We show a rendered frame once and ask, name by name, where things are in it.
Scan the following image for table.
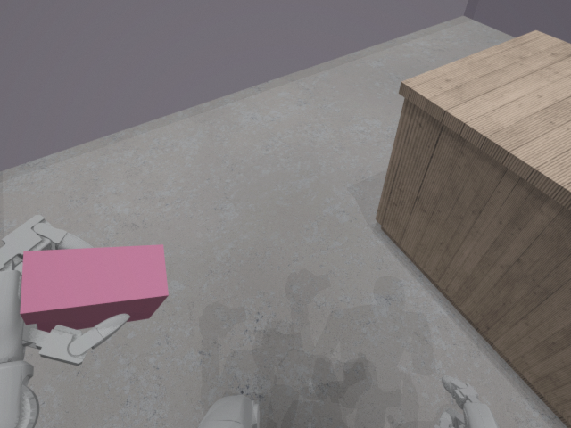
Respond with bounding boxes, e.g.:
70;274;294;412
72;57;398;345
376;30;571;428

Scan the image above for robot left hand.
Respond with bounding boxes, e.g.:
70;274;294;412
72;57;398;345
0;215;130;366

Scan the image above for robot right hand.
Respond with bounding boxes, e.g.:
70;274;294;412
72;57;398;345
434;375;499;428

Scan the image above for robot left thigh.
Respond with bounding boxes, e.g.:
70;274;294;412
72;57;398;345
197;395;260;428

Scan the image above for sponge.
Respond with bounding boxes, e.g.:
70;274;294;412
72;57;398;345
20;244;169;333

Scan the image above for left robot forearm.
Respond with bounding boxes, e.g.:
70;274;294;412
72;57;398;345
0;360;39;428

